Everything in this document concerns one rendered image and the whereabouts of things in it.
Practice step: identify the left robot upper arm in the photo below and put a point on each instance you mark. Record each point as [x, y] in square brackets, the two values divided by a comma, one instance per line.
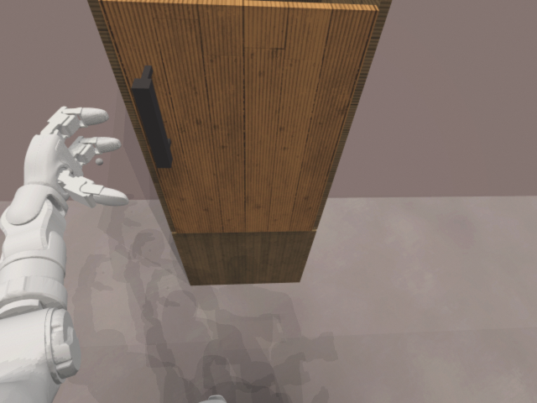
[38, 351]

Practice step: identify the cupboard door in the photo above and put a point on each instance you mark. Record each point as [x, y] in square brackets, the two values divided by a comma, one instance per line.
[253, 95]

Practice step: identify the left robot forearm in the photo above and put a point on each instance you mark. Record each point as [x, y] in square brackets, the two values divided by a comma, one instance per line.
[32, 265]

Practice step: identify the handle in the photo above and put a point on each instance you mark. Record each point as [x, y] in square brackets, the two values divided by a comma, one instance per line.
[148, 107]

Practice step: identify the left robot hand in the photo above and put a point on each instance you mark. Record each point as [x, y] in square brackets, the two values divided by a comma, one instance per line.
[48, 158]

